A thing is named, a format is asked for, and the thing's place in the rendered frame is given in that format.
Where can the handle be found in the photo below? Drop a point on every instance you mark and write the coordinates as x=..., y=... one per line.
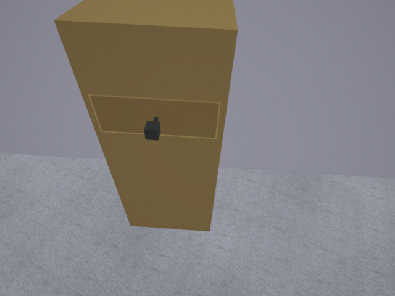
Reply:
x=152, y=129

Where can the drawer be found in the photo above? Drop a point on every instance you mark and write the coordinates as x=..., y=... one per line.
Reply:
x=176, y=117

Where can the cabinet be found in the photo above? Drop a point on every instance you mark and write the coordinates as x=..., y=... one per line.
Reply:
x=165, y=49

